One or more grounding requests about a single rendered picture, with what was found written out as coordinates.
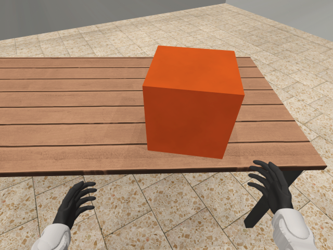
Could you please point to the left robot hand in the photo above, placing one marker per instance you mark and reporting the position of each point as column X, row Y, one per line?
column 70, row 208

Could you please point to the right robot hand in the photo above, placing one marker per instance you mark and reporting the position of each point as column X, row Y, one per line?
column 276, row 189

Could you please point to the table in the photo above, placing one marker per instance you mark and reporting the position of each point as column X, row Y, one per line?
column 78, row 116

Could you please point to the robot left forearm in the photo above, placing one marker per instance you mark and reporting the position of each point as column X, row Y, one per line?
column 55, row 236

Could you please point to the carton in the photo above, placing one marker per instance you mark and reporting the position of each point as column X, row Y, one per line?
column 192, row 97

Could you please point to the robot right forearm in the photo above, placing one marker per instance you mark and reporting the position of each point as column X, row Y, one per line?
column 291, row 232

